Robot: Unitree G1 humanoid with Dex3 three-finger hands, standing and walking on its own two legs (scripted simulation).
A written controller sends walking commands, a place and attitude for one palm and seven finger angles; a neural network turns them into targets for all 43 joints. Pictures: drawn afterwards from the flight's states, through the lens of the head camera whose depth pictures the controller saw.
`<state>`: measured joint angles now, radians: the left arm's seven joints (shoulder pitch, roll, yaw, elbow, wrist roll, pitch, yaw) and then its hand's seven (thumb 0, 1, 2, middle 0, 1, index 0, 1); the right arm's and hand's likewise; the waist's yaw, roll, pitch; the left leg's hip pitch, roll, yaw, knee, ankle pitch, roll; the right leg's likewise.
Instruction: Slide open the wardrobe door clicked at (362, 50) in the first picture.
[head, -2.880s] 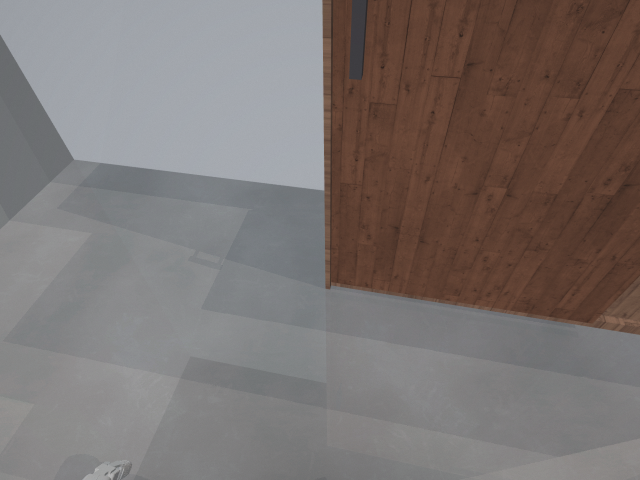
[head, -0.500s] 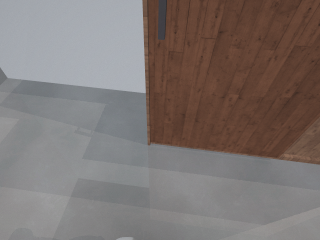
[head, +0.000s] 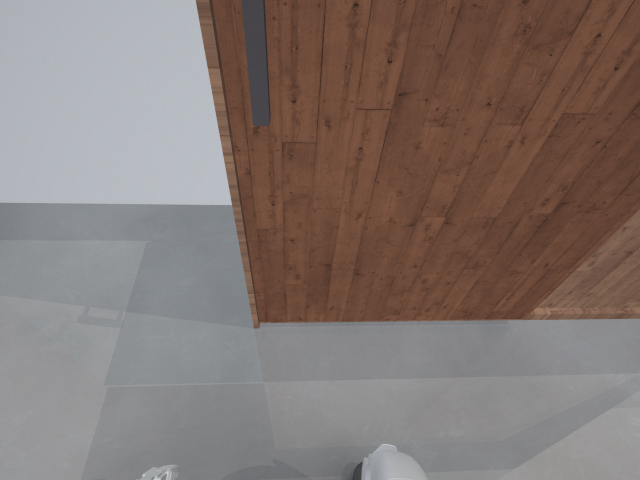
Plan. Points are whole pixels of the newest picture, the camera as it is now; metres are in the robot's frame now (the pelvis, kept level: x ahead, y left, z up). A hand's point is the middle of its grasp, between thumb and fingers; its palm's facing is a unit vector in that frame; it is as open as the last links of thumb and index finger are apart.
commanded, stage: take the last steps up to it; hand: left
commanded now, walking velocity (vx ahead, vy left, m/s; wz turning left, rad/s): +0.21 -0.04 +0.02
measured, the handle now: (258, 44) +0.62 +0.11 +0.21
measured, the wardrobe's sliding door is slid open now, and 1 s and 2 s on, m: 0.00 0.00 0.00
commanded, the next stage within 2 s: come to a stop and stand still in 0.10 s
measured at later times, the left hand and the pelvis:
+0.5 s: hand (203, 450) +0.19 +0.17 -0.19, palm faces +0.08 -0.97 -0.22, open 7.3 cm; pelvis +0.15 -0.02 -0.01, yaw +0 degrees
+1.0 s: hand out of the picture +0.12 +0.11 -0.16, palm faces +0.12 -0.96 -0.26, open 7.3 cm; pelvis +0.11 -0.07 +0.00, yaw +3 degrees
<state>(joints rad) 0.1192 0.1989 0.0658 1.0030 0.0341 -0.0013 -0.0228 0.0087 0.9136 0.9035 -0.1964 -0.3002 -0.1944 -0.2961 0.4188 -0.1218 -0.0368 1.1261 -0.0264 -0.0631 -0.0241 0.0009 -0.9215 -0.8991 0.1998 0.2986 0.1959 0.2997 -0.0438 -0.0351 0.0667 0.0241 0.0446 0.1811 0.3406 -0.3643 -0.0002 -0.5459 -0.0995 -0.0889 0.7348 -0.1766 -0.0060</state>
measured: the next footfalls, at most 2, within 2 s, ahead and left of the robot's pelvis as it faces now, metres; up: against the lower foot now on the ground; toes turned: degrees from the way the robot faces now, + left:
right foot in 0.10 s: +0.19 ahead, -0.14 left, +0.00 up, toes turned -8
left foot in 0.38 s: +0.23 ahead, +0.10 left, +0.00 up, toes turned +7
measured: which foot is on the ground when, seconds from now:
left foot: down 0.00-0.10, up 0.12-0.36, down 0.38-0.70, up 0.72-1.00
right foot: up 0.00-0.08, down 0.10-0.42, up 0.44-0.68, down 0.70-1.00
